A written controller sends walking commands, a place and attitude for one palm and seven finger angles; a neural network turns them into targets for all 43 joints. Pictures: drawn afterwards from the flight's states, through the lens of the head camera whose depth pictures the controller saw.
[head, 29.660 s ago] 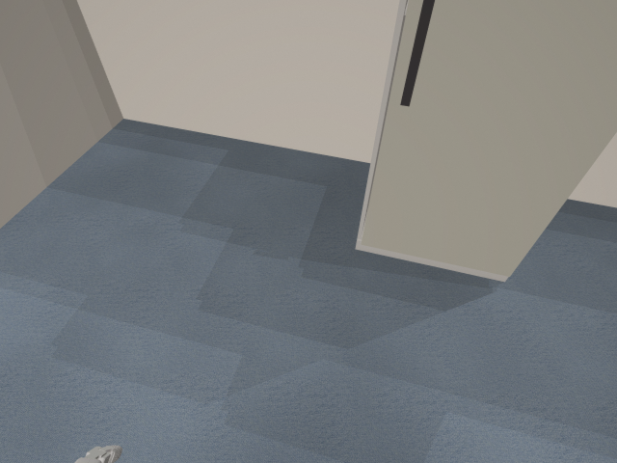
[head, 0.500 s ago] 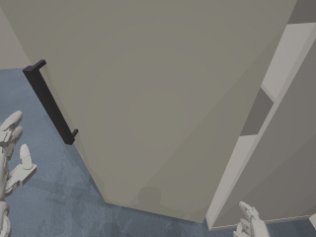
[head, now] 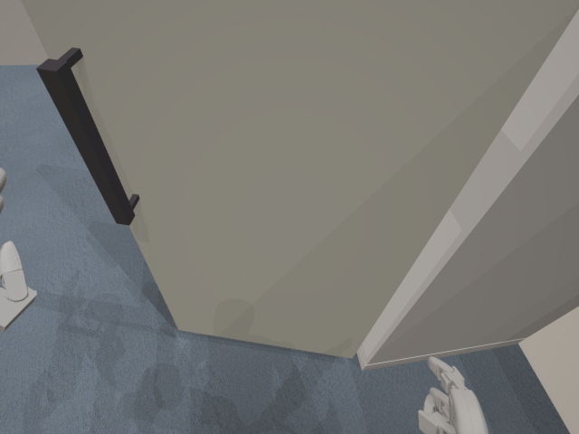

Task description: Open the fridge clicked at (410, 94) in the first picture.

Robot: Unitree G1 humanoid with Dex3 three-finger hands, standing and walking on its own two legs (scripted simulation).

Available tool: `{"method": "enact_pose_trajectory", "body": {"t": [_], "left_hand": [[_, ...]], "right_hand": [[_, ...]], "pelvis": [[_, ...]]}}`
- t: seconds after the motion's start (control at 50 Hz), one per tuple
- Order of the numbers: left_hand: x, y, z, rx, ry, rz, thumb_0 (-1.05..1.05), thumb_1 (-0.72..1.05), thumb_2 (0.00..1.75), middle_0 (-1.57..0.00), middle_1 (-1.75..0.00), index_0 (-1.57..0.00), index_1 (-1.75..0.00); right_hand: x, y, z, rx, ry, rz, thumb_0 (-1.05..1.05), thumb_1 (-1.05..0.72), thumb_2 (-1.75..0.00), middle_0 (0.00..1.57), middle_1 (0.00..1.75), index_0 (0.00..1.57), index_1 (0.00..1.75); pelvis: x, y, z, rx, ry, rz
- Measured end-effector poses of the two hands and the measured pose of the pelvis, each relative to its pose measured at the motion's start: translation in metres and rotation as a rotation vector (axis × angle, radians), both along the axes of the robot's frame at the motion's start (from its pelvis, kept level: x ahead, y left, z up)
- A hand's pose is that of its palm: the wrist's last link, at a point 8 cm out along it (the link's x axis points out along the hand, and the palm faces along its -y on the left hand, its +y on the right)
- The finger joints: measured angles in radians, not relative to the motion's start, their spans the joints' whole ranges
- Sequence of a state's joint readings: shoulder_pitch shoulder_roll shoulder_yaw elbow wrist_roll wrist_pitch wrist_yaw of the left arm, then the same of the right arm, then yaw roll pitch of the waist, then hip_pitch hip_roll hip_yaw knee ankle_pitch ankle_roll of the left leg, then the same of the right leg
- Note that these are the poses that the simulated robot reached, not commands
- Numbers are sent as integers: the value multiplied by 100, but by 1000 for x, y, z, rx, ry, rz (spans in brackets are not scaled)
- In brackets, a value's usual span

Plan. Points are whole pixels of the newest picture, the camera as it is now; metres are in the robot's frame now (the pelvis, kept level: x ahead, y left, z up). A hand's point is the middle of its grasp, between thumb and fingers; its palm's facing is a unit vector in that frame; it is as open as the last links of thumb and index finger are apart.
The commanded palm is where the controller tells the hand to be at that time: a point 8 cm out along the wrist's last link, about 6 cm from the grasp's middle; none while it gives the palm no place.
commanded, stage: step back with the hand held close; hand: left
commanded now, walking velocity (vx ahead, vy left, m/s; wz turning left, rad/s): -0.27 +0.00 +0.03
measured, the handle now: (103, 149) +0.45 +0.33 +0.12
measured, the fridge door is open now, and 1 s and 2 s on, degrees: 72 72 72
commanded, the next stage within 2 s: stop stepping back and stand still in 1.12 s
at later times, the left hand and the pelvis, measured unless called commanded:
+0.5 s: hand out of the picture +0.15 +0.27 +0.17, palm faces +0.48 -0.76 -0.44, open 7.4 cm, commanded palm +0.09 +0.30 +0.18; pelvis -0.05 +0.00 -0.01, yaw +1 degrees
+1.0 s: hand out of the picture +0.10 +0.25 +0.18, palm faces +0.39 -0.82 -0.42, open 7.5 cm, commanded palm +0.03 +0.29 +0.18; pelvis -0.12 -0.01 +0.00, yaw -1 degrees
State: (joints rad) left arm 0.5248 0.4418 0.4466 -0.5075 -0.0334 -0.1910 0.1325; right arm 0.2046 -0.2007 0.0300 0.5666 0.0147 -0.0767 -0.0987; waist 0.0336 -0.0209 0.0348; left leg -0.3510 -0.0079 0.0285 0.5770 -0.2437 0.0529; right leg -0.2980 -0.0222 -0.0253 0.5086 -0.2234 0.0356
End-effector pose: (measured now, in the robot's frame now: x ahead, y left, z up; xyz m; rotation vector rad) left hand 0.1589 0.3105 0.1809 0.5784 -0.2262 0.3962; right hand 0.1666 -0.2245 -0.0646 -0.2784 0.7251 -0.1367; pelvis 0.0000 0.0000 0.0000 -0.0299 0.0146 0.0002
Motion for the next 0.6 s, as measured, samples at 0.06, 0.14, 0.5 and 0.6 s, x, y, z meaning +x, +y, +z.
{"method": "enact_pose_trajectory", "body": {"t": [0.06, 0.14, 0.5, 0.6], "left_hand": [[-11, 2, -4, -20, -20, 15, 2, 88, 90, -21, -30, -21, -30], [-22, 2, -10, -45, -46, 20, 2, 88, 90, -21, -30, -21, -30], [-49, -5, 1, 41, -162, -29, 2, 88, 90, -21, -30, -21, -30], [-51, -12, 0, 11, -172, -70, 2, 88, 90, -21, -30, -21, -30]], "right_hand": [[-5, 6, 0, 5, -19, 16, 1, -90, -90, 20, 30, 20, 30], [-12, 10, 1, 3, -40, 31, 1, -90, -90, 21, 30, 20, 30], [-49, -4, -4, -28, -48, 42, 1, -90, -90, 21, 30, 20, 30], [-61, -9, -4, -43, -9, 28, 1, -90, -90, 21, 30, 20, 30]], "pelvis": [[-8, 2, -2, -6, -6, 2], [-17, 3, -5, -14, -13, 8], [-45, -5, -14, -29, -37, 19], [-53, -4, -13, -13, -19, 16]]}}
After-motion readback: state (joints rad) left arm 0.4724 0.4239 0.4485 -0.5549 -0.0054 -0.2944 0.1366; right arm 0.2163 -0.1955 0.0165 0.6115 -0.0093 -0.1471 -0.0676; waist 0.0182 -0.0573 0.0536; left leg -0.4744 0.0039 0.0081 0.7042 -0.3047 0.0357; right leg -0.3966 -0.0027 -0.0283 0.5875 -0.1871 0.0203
